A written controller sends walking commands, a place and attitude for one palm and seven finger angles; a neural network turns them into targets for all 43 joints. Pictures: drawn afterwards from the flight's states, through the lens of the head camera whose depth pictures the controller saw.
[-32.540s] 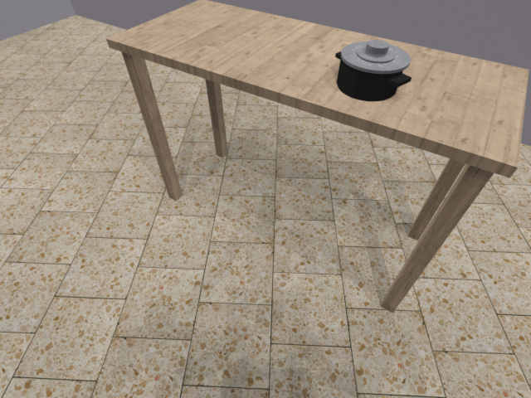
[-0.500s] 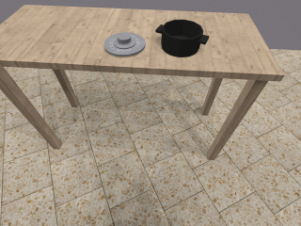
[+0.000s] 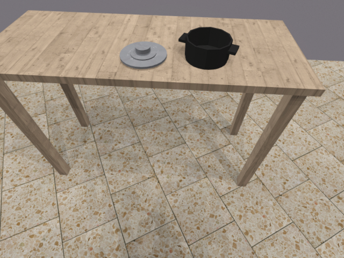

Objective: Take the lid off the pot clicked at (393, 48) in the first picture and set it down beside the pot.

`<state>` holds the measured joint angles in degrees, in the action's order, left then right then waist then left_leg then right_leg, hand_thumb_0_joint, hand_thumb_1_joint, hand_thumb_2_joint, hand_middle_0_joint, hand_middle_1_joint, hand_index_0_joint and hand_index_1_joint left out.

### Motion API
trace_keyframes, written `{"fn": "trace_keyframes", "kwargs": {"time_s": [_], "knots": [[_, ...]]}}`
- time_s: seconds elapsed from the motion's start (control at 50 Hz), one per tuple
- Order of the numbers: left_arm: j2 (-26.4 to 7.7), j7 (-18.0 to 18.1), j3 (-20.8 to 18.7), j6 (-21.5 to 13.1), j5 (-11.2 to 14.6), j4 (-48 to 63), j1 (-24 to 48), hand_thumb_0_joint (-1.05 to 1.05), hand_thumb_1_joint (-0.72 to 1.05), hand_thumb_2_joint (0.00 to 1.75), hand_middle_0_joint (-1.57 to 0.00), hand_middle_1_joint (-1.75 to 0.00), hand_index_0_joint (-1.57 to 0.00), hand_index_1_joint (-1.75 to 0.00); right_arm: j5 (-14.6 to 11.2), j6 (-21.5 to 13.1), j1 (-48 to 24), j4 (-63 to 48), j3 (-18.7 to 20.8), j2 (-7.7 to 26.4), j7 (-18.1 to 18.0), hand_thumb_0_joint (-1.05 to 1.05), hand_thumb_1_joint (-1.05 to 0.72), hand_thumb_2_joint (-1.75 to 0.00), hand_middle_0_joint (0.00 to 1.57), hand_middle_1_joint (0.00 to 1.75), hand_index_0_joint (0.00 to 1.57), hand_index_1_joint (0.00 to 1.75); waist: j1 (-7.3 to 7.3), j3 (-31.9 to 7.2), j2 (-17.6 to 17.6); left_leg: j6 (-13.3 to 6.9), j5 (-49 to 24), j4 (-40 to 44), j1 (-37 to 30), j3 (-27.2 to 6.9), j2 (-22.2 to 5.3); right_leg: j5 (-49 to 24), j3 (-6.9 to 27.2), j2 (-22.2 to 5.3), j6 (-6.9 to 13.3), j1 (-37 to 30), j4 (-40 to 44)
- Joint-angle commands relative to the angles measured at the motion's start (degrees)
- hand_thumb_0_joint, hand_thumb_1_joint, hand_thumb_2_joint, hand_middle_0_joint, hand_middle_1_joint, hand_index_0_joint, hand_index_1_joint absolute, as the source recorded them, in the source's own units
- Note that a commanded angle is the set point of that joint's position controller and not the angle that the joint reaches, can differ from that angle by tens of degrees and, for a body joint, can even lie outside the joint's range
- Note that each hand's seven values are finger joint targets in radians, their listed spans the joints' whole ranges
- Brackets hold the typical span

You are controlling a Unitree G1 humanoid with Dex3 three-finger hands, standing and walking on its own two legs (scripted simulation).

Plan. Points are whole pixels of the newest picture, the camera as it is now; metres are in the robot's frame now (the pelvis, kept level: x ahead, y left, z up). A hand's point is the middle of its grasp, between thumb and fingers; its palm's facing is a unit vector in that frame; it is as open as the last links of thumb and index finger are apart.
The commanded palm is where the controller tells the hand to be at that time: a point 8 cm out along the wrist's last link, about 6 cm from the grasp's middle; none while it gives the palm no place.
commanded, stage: stand and wait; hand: left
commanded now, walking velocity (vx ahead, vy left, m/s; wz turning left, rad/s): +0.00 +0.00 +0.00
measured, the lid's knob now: (142, 48) +0.77 +0.14 +0.08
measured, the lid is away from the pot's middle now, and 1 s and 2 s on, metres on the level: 0.23 0.23 0.23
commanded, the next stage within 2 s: none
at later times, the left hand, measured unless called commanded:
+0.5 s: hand out of the picture +0.02 +0.17 -0.18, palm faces +0.01 -0.98 -0.21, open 7.3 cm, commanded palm none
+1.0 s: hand out of the picture +0.01 +0.18 -0.18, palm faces +0.02 -0.98 -0.21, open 7.3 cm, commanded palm none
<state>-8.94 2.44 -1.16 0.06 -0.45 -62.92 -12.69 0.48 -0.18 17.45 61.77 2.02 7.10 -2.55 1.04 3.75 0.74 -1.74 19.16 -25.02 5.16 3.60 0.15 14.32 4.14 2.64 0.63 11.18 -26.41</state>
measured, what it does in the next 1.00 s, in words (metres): stands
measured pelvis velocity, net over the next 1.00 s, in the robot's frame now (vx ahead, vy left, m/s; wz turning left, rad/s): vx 0.00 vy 0.00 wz -0.01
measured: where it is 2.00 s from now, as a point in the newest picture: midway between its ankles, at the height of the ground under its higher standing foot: outside the picture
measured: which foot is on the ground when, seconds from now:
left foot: down 0.00-1.00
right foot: down 0.00-1.00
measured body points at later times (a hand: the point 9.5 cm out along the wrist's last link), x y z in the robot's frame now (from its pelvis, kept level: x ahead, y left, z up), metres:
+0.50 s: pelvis +0.00 +0.00 +0.00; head +0.02 +0.00 +0.45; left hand +0.02 +0.23 -0.16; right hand -0.02 -0.22 -0.16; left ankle -0.06 +0.10 -0.74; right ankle +0.00 -0.12 -0.74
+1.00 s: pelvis +0.00 +0.00 +0.00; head +0.02 +0.00 +0.45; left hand +0.01 +0.23 -0.16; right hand -0.03 -0.21 -0.16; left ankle -0.06 +0.10 -0.74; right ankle +0.00 -0.12 -0.74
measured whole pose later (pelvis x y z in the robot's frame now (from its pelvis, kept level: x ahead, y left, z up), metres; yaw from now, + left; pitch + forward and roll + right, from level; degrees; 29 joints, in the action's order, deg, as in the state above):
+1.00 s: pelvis +0.00 +0.00 +0.00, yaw +0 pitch -1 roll +0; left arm -8.5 2.5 -1.3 0.0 -0.5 -63.4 -13.7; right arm 0.4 -0.1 18.1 62.5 2.2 6.6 -2.5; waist 1.1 4.2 0.7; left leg -1.9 19.0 -25.2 5.1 4.1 0.2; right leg 13.9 4.6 2.6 0.5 11.2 -26.5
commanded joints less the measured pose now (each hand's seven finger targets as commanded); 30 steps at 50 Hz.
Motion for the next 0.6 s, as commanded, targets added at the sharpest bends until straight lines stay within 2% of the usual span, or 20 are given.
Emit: {"fn": "trace_keyframes", "kwargs": {"time_s": [0.0, 0.1, 0.14, 0.16, 0.28, 0.34, 0.42, 0.46, 0.54, 0.58], "knots": [[-5.6, 0.0, -1.3, -1.1, 0.2, 2.1, -3.2, 0.00, 0.90, 0.90, -0.20, -0.30, -0.20, -0.30, 0.1, -0.5, 5.7, -1.2, 1.1, 5.4, -0.4, 0.00, -0.90, -0.90, 0.20, 0.30, 0.20, 0.30, 0.22, -0.8, 0.4, -2.1, -17.1, 4.4, 1.0, -4.7, -6.7, -18.1, 2.7, -5.2, 2.8, -0.3, 1.5], [-5.4, 0.0, -1.3, -1.0, 0.2, 2.0, -3.3, 0.00, 0.90, 0.90, -0.20, -0.30, -0.20, -0.30, 0.2, -0.4, 5.7, -1.1, 1.1, 5.3, -0.4, 0.00, -0.90, -0.90, 0.20, 0.30, 0.20, 0.30, 0.10, -0.1, 0.4, -2.2, -16.6, 4.6, 1.0, -4.7, -6.7, -17.4, 2.8, -5.1, 2.8, 0.3, 1.5], [-5.8, 0.1, -1.3, -1.1, 0.2, 2.1, -3.3, 0.00, 0.90, 0.90, -0.20, -0.30, -0.20, -0.30, 0.1, -0.3, 5.8, -1.1, 1.1, 5.2, -0.3, 0.00, -0.90, -0.90, 0.20, 0.30, 0.20, 0.30, 0.22, -0.2, -0.8, -2.0, -14.8, 4.1, 1.3, -4.4, -6.2, -17.8, 3.5, -5.3, 2.9, 0.0, 2.1], [-5.6, 0.1, -1.3, -1.0, 0.2, 2.0, -3.2, 0.00, 0.90, 0.90, -0.20, -0.30, -0.20, -0.30, 0.2, -0.2, 5.9, -1.0, 1.1, 5.1, -0.3, 0.00, -0.90, -0.90, 0.20, 0.30, 0.20, 0.30, 0.36, 0.1, -0.3, -2.0, -13.8, 4.3, 1.5, -4.3, -6.3, -17.3, 3.8, -5.3, 3.0, 0.2, 2.2], [-5.6, 0.1, -1.4, -1.2, 0.2, 2.2, -3.4, 0.00, 0.90, 0.90, -0.20, -0.30, -0.20, -0.30, 0.1, -0.4, 6.4, -0.9, 1.1, 5.0, -0.4, 0.00, -0.90, -0.90, 0.20, 0.30, 0.20, 0.30, 0.44, -1.2, -0.4, -2.0, -15.8, 3.9, 0.6, -4.1, -6.4, -19.3, 3.8, -5.2, 3.0, -0.6, 1.7], [-5.7, 0.1, -1.4, -1.1, 0.1, 2.0, -3.6, 0.00, 0.90, 0.90, -0.20, -0.30, -0.20, -0.30, 0.0, -0.2, 6.1, -0.9, 1.2, 4.9, -0.3, 0.00, -0.90, -0.90, 0.20, 0.30, 0.20, 0.30, 0.39, 0.4, -0.8, -1.9, -13.2, 3.9, 1.7, -3.9, -6.0, -18.0, 4.2, -5.4, 3.0, 0.1, 2.4], [-5.7, 0.1, -1.5, -1.2, 0.2, 2.0, -3.7, 0.00, 0.90, 0.90, -0.20, -0.30, -0.20, -0.30, 0.1, -0.2, 6.3, -0.7, 1.1, 4.8, -0.3, 0.00, -0.90, -0.90, 0.20, 0.30, 0.20, 0.30, 0.45, -0.5, -1.0, -1.7, -12.5, 3.5, 1.8, -3.7, -5.7, -18.7, 4.7, -5.7, 3.1, -1.0, 2.9], [-5.5, 0.1, -1.4, -1.1, 0.2, 2.1, -3.5, 0.00, 0.90, 0.90, -0.20, -0.30, -0.20, -0.30, 0.1, -0.1, 6.4, -0.8, 1.1, 4.6, -0.3, 0.00, -0.90, -0.90, 0.20, 0.30, 0.20, 0.30, 0.62, 0.5, -0.4, -1.8, -11.3, 4.2, 2.2, -4.1, -6.0, -16.5, 4.6, -5.5, 3.0, 0.0, 3.1], [-5.4, 0.1, -1.4, -1.1, 0.1, 1.9, -3.7, 0.00, 0.90, 0.90, -0.20, -0.30, -0.20, -0.30, 0.1, -0.2, 6.0, -0.9, 1.2, 4.7, -0.2, 0.00, -0.90, -0.90, 0.20, 0.30, 0.20, 0.30, 0.45, 0.3, 0.7, -2.1, -12.1, 4.3, 1.4, -4.3, -6.2, -16.2, 4.2, -5.2, 2.9, 0.7, 2.9], [-5.2, 0.0, -1.4, -1.1, 0.2, 2.0, -3.6, 0.00, 0.90, 0.90, -0.20, -0.30, -0.20, -0.30, 0.2, -0.2, 6.3, -0.9, 1.2, 4.9, -0.3, 0.00, -0.90, -0.90, 0.20, 0.30, 0.20, 0.30, 0.54, -0.2, -0.2, -2.1, -12.8, 4.5, 1.1, -4.5, -6.5, -16.5, 4.1, -5.1, 2.9, 0.4, 2.6]]}}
